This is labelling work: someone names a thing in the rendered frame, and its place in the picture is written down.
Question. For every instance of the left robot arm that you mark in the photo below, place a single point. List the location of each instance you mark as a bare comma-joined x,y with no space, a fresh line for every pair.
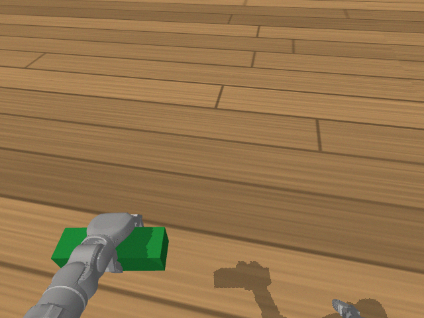
76,282

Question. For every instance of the carton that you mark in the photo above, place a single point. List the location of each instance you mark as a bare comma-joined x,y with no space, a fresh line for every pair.
145,249

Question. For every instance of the right robot hand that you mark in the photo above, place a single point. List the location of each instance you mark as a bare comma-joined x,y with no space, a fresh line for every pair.
345,310

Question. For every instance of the left robot hand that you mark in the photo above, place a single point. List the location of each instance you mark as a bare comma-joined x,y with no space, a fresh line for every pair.
117,227

